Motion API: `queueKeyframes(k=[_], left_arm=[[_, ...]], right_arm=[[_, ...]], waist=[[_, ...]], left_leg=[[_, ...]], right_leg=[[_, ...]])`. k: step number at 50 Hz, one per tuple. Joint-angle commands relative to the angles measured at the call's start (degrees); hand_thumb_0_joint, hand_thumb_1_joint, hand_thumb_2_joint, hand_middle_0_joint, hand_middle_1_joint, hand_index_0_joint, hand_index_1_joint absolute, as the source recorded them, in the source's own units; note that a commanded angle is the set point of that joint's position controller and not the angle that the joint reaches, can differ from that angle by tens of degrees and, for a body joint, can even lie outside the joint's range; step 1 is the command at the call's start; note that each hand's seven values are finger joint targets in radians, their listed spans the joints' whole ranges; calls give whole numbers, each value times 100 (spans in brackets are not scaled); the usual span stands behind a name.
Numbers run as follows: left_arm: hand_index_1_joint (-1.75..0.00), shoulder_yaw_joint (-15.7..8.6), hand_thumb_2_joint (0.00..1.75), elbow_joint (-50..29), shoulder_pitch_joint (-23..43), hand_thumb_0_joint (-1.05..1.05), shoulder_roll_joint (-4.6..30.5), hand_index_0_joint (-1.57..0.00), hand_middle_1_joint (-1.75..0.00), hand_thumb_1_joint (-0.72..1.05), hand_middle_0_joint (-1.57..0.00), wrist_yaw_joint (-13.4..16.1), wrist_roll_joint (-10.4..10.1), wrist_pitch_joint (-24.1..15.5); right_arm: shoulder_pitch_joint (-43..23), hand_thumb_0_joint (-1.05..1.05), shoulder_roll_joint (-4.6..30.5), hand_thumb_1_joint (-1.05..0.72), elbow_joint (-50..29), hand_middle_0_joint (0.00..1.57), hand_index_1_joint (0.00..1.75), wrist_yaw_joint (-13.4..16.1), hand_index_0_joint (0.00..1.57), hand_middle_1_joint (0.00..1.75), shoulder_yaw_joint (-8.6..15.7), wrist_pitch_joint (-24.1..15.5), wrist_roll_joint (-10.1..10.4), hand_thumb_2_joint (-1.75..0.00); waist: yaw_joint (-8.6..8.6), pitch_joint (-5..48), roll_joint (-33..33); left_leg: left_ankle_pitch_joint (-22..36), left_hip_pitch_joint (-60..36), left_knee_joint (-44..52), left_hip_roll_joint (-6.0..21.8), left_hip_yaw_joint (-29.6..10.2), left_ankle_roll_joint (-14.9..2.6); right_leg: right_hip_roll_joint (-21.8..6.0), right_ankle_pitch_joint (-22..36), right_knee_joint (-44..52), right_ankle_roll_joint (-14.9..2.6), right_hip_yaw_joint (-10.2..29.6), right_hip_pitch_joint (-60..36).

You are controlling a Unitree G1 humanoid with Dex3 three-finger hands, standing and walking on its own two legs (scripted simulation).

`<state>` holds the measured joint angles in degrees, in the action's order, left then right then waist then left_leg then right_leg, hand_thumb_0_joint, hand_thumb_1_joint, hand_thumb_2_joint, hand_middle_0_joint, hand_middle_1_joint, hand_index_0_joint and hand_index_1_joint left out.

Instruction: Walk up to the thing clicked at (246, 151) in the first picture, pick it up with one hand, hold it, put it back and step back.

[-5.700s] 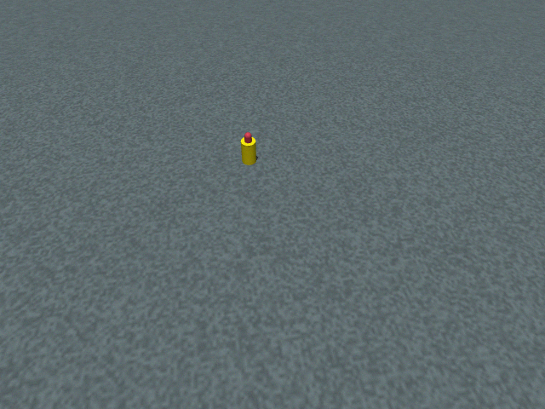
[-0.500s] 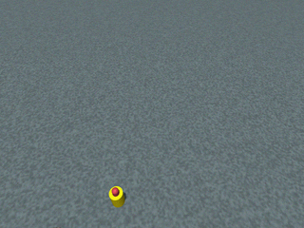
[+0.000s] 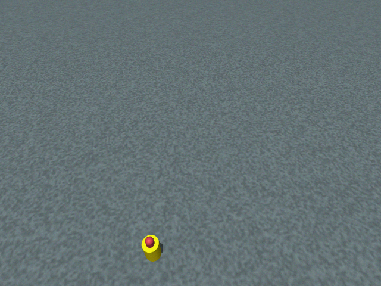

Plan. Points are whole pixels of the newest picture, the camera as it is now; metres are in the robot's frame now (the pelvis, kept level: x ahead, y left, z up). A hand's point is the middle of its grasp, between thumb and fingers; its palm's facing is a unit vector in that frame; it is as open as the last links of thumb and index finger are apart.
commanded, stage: walk up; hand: left
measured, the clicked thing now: (151, 246) +0.43 +0.20 -0.69
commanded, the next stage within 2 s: stand in 0.10 s
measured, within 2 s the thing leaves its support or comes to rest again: neither
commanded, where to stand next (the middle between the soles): +0.09 +0.00 m, yaw +0 degrees
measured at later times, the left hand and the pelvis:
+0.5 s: hand out of the picture +0.08 +0.24 -0.16, palm faces -0.03 -0.94 -0.33, open 7.4 cm; pelvis +0.01 -0.01 +0.00, yaw +0 degrees
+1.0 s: hand out of the picture +0.09 +0.24 -0.15, palm faces -0.02 -0.94 -0.34, open 7.4 cm; pelvis +0.01 -0.02 +0.00, yaw +0 degrees
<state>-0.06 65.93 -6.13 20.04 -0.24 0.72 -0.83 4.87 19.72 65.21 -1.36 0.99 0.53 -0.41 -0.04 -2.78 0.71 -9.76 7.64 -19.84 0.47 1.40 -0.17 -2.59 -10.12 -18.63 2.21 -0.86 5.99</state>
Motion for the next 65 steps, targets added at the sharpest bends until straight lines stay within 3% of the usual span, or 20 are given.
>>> queueKeyframes(k=[1,4,6,9,12,19,31,35,41,48,57,60,65], left_arm=[[-30,-228,90,-385,274,0,1250,-20,-30,90,-20,107,15,-165],[-30,-231,90,-417,321,0,1260,-20,-30,90,-20,104,16,-161],[-30,-206,90,-360,232,0,1196,-20,-30,90,-20,103,-28,-113],[-30,-207,90,-393,200,0,1199,-20,-30,90,-20,93,-18,-117],[-30,-215,90,-390,202,0,1211,-20,-30,90,-20,82,-33,-100],[-30,-210,90,-387,176,0,1188,-20,-30,90,-20,65,-23,-77],[-30,-233,90,-428,219,0,1243,-20,-30,90,-20,82,-23,-98],[-30,-232,90,-431,186,0,1228,-20,-30,90,-20,80,-31,-108],[-30,-238,90,-410,150,0,1234,-20,-30,90,-20,78,-25,-85],[-30,-264,90,-430,190,0,1254,-20,-30,90,-20,78,-29,-80],[-30,-249,90,-445,207,0,1250,-20,-30,90,-20,78,-17,-79],[-30,-236,90,-444,191,0,1234,-20,-30,90,-20,76,-31,-87],[-30,-231,90,-457,152,0,1235,-20,-30,90,-20,77,-20,-87]], right_arm=[[-292,0,1237,-90,-360,20,30,93,20,30,234,-112,2,-90],[-264,0,1240,-90,-368,20,30,96,20,30,236,-110,-8,-90],[-305,0,1255,-90,-340,20,30,121,20,30,198,-178,-4,-90],[-307,0,1270,-90,-330,20,30,141,20,30,192,-221,-6,-90],[-315,0,1273,-90,-306,20,30,155,20,30,175,-238,-5,-90],[-308,0,1281,-90,-276,20,30,161,20,30,155,-237,5,-90],[-266,0,1249,-90,-289,20,30,153,20,30,147,-209,0,-90],[-206,0,1268,-90,-289,20,30,165,20,30,136,-222,-1,-90],[-205,0,1244,-90,-306,20,30,171,20,30,105,-220,5,-90],[-206,0,1254,-90,-331,20,30,190,20,30,104,-231,-3,-90],[-149,0,1260,-90,-335,20,30,179,20,30,107,-206,-5,-90],[-182,0,1237,-90,-347,20,30,172,20,30,97,-222,-4,-90],[-186,0,1270,-90,-343,20,30,171,20,30,116,-203,-4,-90]], waist=[[10,408,-41],[21,442,-43],[38,427,-99],[31,583,-31],[26,531,107],[20,405,78],[53,475,-143],[56,617,-32],[36,432,-43],[17,472,-58],[38,416,-106],[36,390,-58],[22,407,-30]], left_leg=[[390,-179,372,619,-616,-131],[333,-147,393,599,-605,-114],[522,-189,520,721,-690,-115],[1017,-360,409,744,-626,-101],[1090,-307,423,727,-595,-78],[630,-148,529,696,-602,-37],[734,-240,412,705,-590,-28],[1107,-333,344,739,-567,-48],[875,-247,420,721,-579,-28],[1124,-383,386,762,-564,-24],[686,-276,441,735,-543,-55],[855,-274,427,731,-542,-34],[680,-309,408,739,-546,-46]], right_leg=[[-468,484,318,-251,428,160],[-487,572,283,-264,449,92],[-493,381,297,-262,420,125],[-540,689,282,-260,430,45],[-552,773,284,-279,452,-13],[-533,439,352,-285,443,12],[-534,549,410,-306,439,-31],[-586,1032,331,-317,458,-184],[-542,751,399,-291,433,-72],[-550,925,323,-323,438,-94],[-533,603,454,-317,473,-28],[-539,797,425,-317,470,-27],[-528,607,457,-319,476,8]])
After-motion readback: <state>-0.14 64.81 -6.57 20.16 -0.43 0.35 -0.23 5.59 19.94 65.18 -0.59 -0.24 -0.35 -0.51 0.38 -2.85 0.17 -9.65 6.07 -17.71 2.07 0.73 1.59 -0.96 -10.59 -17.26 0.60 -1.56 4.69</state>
